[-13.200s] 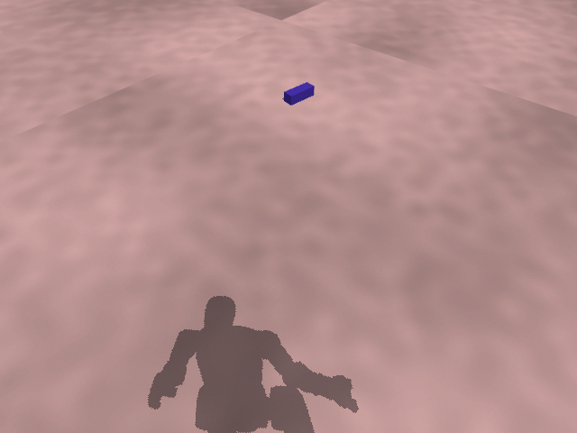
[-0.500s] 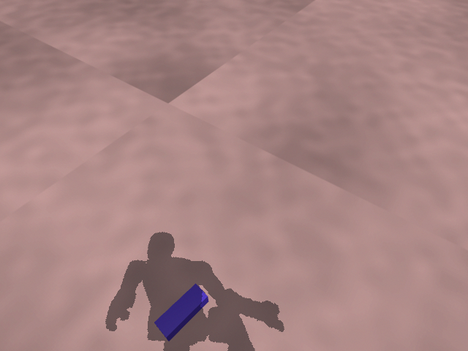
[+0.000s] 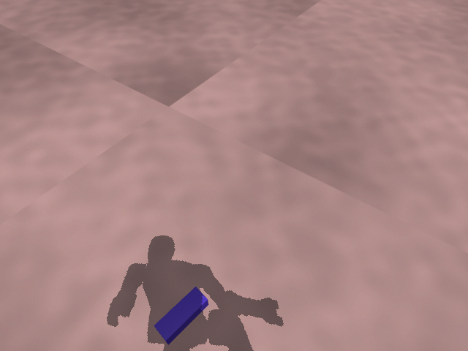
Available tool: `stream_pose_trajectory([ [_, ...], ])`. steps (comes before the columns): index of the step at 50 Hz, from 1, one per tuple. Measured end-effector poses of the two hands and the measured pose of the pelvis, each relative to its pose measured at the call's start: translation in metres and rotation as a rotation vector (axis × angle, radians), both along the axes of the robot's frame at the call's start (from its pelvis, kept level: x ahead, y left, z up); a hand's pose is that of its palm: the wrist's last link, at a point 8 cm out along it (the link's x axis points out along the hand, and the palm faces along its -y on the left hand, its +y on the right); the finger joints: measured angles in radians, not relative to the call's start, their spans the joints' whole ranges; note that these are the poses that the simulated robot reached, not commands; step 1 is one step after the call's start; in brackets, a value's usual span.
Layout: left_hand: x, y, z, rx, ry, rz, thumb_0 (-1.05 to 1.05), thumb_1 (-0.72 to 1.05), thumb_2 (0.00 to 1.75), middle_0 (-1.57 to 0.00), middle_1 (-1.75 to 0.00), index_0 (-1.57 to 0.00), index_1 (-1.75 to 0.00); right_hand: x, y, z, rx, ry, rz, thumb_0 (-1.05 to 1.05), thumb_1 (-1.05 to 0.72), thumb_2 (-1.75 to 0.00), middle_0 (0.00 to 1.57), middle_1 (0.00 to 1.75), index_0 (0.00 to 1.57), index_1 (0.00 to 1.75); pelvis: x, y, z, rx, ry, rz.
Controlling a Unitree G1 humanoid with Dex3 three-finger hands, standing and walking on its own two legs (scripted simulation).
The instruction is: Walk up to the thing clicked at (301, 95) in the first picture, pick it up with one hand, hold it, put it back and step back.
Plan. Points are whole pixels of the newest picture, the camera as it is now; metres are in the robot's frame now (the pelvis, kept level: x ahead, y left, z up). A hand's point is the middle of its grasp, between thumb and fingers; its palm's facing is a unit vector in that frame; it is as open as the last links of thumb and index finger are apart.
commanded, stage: walk up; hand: left
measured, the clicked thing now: (182, 314) +0.40 +0.21 -0.74
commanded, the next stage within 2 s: stand in 0.10 s
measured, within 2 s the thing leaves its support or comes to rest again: neither
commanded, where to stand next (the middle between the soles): +0.02 +0.00 m, yaw -1 degrees
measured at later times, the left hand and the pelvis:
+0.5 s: hand out of the picture +0.10 +0.26 -0.15, palm faces -0.03 -0.94 -0.34, open 7.4 cm; pelvis +0.03 +0.01 +0.01, yaw -1 degrees
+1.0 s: hand out of the picture +0.11 +0.26 -0.15, palm faces -0.04 -0.94 -0.34, open 7.4 cm; pelvis +0.04 +0.01 +0.01, yaw -1 degrees
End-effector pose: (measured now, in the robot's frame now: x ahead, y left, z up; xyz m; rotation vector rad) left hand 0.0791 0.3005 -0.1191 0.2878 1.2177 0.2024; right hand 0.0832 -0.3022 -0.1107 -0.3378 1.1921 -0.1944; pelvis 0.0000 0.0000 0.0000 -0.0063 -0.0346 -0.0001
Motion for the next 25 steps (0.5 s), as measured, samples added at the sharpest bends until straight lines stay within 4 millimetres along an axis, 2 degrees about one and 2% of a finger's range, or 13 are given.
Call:
stream_pose_trajectory([
  [6, -0.002, 0.0, -0.001, -0.003, 0.01, -0.003, 0.01, 0.9, 0.9, -0.2, -0.3, -0.2, -0.3, -0.005, 0.0, -0.001, -0.002, 0.016, -0.002, 0.01, -0.9, -0.9, 0.21, 0.3, 0.2, 0.3, 0.0, 0.001, 0.0, 0.0, 0.001, 0.001],
  [12, -0.003, -0.003, 0.001, -0.004, 0.028, -0.02, 0.01, 0.9, 0.9, -0.2, -0.3, -0.2, -0.3, -0.005, 0.007, -0.002, 0.016, 0.032, -0.008, 0.01, -0.91, -0.9, 0.21, 0.3, 0.2, 0.3, 0.011, 0.002, 0.004, 0.001, 0.001, -0.004],
  [25, 0.016, 0.003, 0.007, 0.015, 0.011, -0.026, 0.01, 0.9, 0.9, -0.2, -0.3, -0.2, -0.3, 0.005, 0.017, -0.005, 0.033, 0.033, -0.02, 0.01, -0.9, -0.9, 0.21, 0.3, 0.2, 0.3, 0.027, 0.007, 0.006, 0.007, -0.007, -0.011],
])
